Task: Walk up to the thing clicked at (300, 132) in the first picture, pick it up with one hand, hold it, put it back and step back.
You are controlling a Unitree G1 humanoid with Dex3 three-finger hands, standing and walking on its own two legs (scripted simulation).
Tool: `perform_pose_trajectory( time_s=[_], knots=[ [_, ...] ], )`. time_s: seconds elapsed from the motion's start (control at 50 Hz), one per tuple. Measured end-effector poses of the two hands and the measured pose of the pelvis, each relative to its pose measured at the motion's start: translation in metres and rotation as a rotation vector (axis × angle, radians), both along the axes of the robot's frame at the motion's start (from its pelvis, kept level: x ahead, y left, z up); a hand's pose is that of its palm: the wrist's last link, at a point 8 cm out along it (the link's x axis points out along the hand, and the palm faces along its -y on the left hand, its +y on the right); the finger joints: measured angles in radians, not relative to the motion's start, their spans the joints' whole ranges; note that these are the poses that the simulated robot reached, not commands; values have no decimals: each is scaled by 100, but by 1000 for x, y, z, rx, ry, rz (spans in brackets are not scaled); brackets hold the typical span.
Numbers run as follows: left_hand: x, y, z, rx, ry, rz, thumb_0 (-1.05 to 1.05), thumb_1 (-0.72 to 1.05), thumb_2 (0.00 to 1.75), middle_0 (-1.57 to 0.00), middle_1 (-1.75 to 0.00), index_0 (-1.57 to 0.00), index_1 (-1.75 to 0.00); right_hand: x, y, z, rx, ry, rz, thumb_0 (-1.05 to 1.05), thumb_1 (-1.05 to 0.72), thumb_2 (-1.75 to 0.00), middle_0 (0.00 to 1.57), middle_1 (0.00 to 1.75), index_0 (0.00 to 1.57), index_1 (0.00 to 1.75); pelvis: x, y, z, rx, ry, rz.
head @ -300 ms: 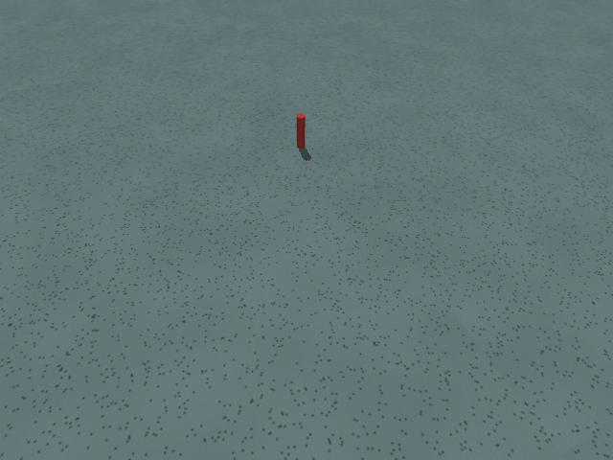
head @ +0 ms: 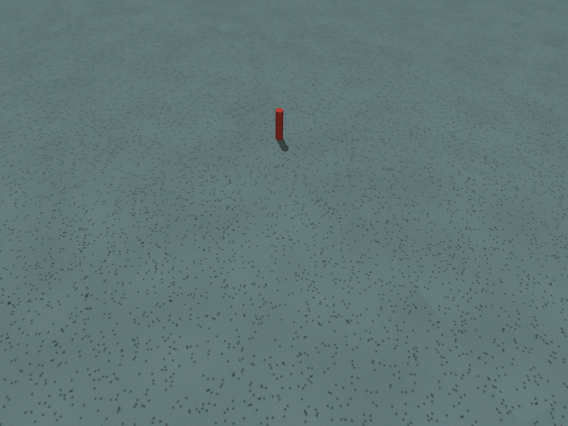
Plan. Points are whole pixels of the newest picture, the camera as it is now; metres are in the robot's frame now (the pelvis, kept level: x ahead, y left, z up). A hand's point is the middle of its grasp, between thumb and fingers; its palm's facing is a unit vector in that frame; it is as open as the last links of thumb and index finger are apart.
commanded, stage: stand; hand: left
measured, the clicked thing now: (279, 124) +1.75 +0.04 -0.69
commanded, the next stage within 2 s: walk up in 0.82 s
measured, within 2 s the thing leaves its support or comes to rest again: neither
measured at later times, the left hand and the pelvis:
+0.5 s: hand out of the picture +0.08 +0.25 -0.16, palm faces -0.02 -0.94 -0.33, open 7.4 cm; pelvis +0.00 +0.00 +0.00, yaw +0 degrees
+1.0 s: hand out of the picture +0.10 +0.26 -0.15, palm faces -0.09 -0.93 -0.36, open 7.4 cm; pelvis +0.03 -0.01 -0.01, yaw -3 degrees
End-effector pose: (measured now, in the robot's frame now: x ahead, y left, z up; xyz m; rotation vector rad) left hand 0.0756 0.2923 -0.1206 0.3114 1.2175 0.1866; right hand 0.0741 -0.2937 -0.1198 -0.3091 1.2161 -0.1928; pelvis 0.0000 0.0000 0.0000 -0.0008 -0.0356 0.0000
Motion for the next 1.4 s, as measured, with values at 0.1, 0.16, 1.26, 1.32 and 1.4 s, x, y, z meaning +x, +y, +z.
perform_pose_trajectory(
  time_s=[0.1, 0.16, 1.26, 1.32, 1.4],
  knots=[
    [0, 1, 0, 0, 0, 1, 1, 90, 90, -21, -30, -20, -30, 1, 0, 0, -1, 0, 0, 0, -90, -90, 20, 30, 20, 30, 1, 0, 0, 0, -1, 0],
    [0, 1, 0, 2, 3, 2, 1, 90, 90, -21, -30, -20, -30, 0, 0, 0, 0, 1, -1, 0, -90, -90, 20, 30, 20, 30, 1, 1, 0, 0, -1, 0],
    [110, -34, 27, 83, -104, -73, 1, 90, 90, -21, -30, -20, -30, 67, -114, -5, -27, -27, -70, 1, -91, -90, 20, 30, 20, 30, 114, -70, -14, -18, -21, -80],
    [120, -41, 26, 66, -66, -64, 1, 90, 90, -21, -30, -20, -30, 109, -112, 5, -8, -82, -41, 1, -91, -90, 20, 30, 20, 30, 139, -73, -8, -23, -17, -87],
    [144, -44, 17, 41, -31, -64, 1, 90, 90, -21, -30, -20, -30, 162, -107, 13, -2, -105, -8, 1, -91, -90, 20, 30, 20, 30, 176, -74, -8, -33, -9, -89]
  ],
)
